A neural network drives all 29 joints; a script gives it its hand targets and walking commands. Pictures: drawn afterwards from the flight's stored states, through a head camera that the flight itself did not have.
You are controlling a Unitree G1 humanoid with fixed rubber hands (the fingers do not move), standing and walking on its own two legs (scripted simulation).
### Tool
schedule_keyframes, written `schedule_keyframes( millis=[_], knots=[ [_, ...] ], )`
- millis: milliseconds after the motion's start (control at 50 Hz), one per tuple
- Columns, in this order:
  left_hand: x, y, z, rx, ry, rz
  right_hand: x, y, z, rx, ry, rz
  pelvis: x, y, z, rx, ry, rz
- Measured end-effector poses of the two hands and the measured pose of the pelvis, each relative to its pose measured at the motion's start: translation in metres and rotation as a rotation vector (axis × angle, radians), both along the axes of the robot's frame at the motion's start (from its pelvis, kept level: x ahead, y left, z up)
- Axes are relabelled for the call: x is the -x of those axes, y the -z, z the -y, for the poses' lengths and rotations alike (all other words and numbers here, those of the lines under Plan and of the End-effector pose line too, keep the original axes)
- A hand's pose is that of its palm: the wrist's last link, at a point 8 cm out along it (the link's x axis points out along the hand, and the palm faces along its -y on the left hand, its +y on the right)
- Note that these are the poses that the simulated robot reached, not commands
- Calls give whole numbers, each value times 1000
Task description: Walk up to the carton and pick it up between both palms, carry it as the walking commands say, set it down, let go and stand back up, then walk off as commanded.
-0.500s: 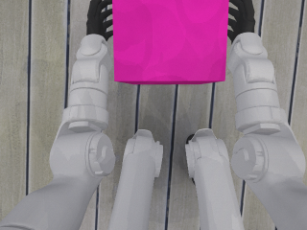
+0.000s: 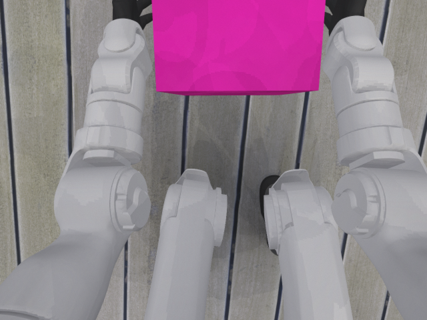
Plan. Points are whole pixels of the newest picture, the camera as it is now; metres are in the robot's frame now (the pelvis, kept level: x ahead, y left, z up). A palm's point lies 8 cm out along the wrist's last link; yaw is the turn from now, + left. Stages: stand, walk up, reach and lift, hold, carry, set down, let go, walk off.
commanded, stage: set down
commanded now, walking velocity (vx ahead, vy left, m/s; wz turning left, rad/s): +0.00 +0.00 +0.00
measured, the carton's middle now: (234, 32) +0.54 +0.01 -0.23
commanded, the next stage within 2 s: none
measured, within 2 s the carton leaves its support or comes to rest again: rests again in 0.76 s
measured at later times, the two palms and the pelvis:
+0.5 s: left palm (133, 26) +0.53 +0.16 -0.17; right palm (340, 25) +0.53 -0.14 -0.17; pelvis +0.00 +0.00 -0.01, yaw +1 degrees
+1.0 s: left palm (139, 33) +0.52 +0.16 -0.19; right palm (336, 30) +0.53 -0.15 -0.19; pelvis +0.00 +0.00 -0.02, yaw +1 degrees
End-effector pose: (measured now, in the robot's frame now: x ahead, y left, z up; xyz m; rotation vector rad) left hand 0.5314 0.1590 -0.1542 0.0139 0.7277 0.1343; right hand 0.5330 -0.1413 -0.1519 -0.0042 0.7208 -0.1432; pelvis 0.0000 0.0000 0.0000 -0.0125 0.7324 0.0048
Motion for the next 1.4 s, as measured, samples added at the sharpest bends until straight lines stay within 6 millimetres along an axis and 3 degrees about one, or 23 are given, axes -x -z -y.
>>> schedule_keyframes(
  millis=[440, 960, 1400],
  knots=[
    [3, 10, 1, -7, 6, -15, 4, 12, 1, 7, -10, -15, 4, 11, 1, -1, -8, 51],
    [6, 37, 2, 6, 32, -39, 5, 36, 5, 15, -31, -46, 1, 22, 2, 0, -14, 87],
    [6, 38, 1, 22, 59, -28, 5, 39, 8, 4, -56, -46, 7, 29, 3, -3, -18, 132]
  ],
)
